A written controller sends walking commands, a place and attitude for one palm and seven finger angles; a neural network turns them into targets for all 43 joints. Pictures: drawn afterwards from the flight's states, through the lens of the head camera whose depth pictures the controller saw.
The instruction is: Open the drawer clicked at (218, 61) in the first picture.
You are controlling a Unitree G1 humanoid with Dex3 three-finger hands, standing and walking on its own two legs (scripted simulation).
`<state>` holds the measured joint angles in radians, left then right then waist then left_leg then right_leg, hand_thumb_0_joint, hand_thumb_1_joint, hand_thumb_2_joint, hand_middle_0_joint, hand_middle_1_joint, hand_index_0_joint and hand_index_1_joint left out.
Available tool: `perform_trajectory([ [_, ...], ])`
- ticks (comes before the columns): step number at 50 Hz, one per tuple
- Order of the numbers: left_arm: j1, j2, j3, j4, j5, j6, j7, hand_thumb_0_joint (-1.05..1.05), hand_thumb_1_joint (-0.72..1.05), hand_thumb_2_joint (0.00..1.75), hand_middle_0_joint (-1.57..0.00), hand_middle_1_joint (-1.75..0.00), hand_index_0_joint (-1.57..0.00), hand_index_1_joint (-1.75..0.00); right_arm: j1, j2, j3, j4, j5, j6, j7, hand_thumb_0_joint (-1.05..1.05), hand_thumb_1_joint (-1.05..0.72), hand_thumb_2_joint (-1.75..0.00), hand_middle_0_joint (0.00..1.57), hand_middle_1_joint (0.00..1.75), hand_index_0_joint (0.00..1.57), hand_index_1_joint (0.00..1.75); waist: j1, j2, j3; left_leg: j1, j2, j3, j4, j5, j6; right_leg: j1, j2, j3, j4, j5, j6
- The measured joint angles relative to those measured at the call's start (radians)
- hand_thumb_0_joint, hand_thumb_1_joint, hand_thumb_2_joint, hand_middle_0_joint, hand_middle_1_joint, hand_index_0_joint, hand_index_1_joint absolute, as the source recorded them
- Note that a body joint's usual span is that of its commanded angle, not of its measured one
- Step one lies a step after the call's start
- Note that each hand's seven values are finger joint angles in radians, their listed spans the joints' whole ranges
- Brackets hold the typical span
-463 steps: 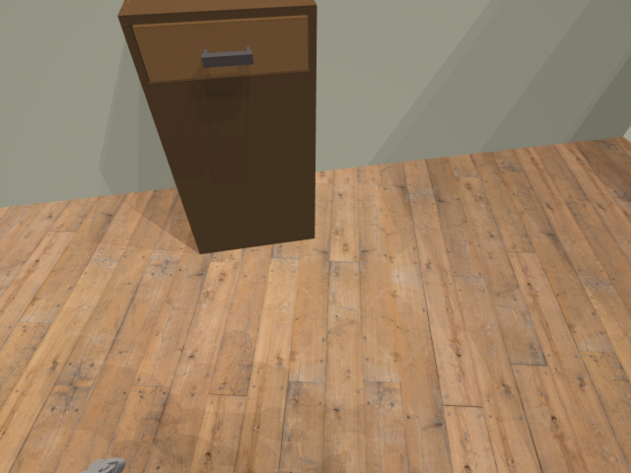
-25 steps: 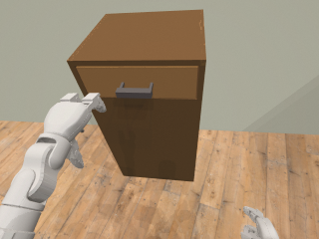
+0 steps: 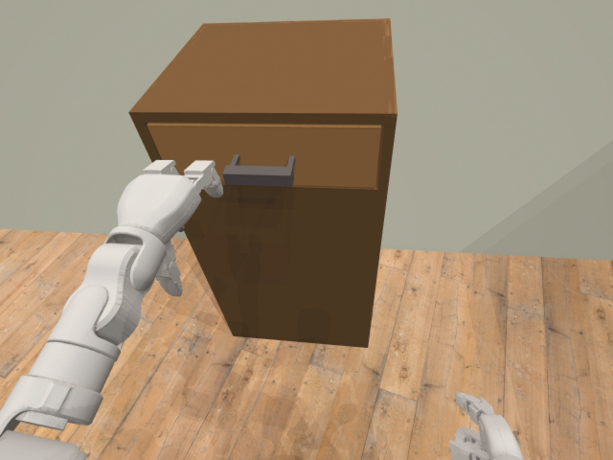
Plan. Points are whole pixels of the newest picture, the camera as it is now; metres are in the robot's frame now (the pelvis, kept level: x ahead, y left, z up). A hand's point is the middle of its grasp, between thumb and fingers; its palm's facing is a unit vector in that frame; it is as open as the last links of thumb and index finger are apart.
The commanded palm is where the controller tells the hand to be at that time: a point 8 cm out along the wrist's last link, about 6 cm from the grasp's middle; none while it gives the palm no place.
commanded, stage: move the hooked fingers above the handle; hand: left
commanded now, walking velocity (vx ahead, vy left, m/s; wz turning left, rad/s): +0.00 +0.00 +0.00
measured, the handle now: (261, 168) +0.60 +0.18 +0.04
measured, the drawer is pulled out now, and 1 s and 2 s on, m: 0.00 0.00 0.00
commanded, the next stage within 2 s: lower the fingers behind the handle in 1.88 s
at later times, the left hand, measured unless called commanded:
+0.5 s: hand (210, 200) +0.43 +0.20 +0.11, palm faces +0.01 -0.03 -1.00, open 13.8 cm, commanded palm +0.42 +0.21 +0.17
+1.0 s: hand (241, 174) +0.51 +0.18 +0.09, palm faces -0.03 -0.02 -1.00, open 13.8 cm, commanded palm +0.50 +0.18 +0.15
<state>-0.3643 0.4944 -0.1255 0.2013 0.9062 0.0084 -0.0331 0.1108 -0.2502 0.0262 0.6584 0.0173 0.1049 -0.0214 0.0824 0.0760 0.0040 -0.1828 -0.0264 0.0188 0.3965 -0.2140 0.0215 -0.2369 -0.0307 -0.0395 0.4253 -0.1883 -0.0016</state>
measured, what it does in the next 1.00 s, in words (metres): stands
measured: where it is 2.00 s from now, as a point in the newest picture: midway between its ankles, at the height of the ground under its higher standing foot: outside the picture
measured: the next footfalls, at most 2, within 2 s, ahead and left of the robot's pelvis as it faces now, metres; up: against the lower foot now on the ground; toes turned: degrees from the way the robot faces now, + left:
none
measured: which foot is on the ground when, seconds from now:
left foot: down 0.00-1.00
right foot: down 0.00-1.00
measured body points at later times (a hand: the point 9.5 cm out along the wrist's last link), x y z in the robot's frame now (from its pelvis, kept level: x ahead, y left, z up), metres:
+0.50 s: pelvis +0.02 +0.00 +0.00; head +0.05 -0.03 +0.45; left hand +0.42 +0.20 +0.16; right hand +0.15 -0.25 -0.13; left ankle +0.00 +0.11 -0.74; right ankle +0.02 -0.12 -0.74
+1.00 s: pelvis +0.04 +0.00 -0.01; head +0.09 -0.03 +0.44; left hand +0.51 +0.18 +0.15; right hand +0.10 -0.27 -0.15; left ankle +0.00 +0.11 -0.74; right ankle +0.02 -0.12 -0.74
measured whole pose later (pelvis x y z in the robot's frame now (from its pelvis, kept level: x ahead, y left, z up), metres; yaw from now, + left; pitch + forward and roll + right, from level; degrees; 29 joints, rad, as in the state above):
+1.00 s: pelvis +0.04 +0.00 -0.01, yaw -1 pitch +11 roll +0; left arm -0.84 0.44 -0.13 0.88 1.01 0.01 0.10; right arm 0.29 -0.26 -0.04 0.69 0.01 0.14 -0.02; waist -0.04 0.06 -0.08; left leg -0.40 -0.01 0.04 0.53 -0.31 0.02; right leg -0.46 -0.01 -0.02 0.54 -0.27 0.00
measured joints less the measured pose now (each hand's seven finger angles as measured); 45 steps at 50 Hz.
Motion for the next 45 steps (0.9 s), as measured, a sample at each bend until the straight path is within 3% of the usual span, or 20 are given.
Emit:
perform_trajectory([
  [7,-0.065,-0.015,-0.013,0.077,0.016,0.034,0.003,0.0,-0.49,0.3,-0.32,-1.2,-0.32,-1.2,0.039,-0.01,-0.009,0.006,0.005,0.019,0.004,0.01,-0.91,-0.9,0.2,0.3,0.2,0.3,-0.018,-0.001,-0.01,-0.014,-0.001,0.009,-0.002,-0.004,0.003,-0.02,0.0,0.009,0.003,-0.004,0.002],
  [18,-0.126,-0.032,-0.026,0.174,0.027,0.001,0.038,0.0,-0.49,0.3,-0.32,-1.2,-0.32,-1.2,0.084,-0.023,-0.032,0.016,0.009,0.023,-0.005,0.01,-0.91,-0.9,0.2,0.3,0.2,0.3,-0.037,-0.006,-0.021,-0.049,0.003,0.014,0.019,-0.025,0.002,-0.057,0.004,0.015,0.025,-0.023,0.001],
  [28,-0.235,-0.029,-0.026,0.339,0.046,0.022,0.051,0.0,-0.49,0.3,-0.32,-1.2,-0.32,-1.2,0.093,-0.019,-0.037,0.014,0.014,0.026,-0.014,0.01,-0.91,-0.9,0.2,0.3,0.2,0.3,-0.056,-0.014,-0.041,-0.089,0.009,0.012,0.047,-0.047,-0.001,-0.095,0.009,0.012,0.048,-0.043,-0.002],
  [34,-0.314,-0.037,-0.036,0.446,0.059,-0.013,0.051,0.0,-0.49,0.3,-0.32,-1.2,-0.32,-1.2,0.104,-0.017,-0.041,0.011,0.012,0.025,-0.023,0.01,-0.91,-0.9,0.2,0.3,0.2,0.3,-0.068,-0.021,-0.05,-0.126,0.01,0.008,0.076,-0.064,-0.001,-0.129,0.009,0.009,0.073,-0.058,-0.003],
  [39,-0.371,-0.05,-0.031,0.512,0.074,-0.042,0.086,0.0,-0.48,0.3,-0.32,-1.2,-0.32,-1.2,0.125,-0.013,-0.052,0.016,0.005,0.023,-0.018,0.01,-0.91,-0.9,0.2,0.3,0.2,0.3,-0.079,-0.024,-0.064,-0.16,0.012,0.01,0.099,-0.078,-0.001,-0.163,0.01,0.011,0.093,-0.07,-0.003],
  [45,-0.438,-0.058,-0.014,0.609,0.098,-0.015,0.132,0.0,-0.48,0.3,-0.32,-1.2,-0.32,-1.2,0.152,-0.01,-0.059,0.03,-0.001,0.033,-0.005,0.01,-0.91,-0.9,0.2,0.3,0.2,0.3,-0.1,-0.022,-0.08,-0.196,0.015,0.018,0.119,-0.092,-0.001,-0.201,0.014,0.018,0.112,-0.08,-0.002],
])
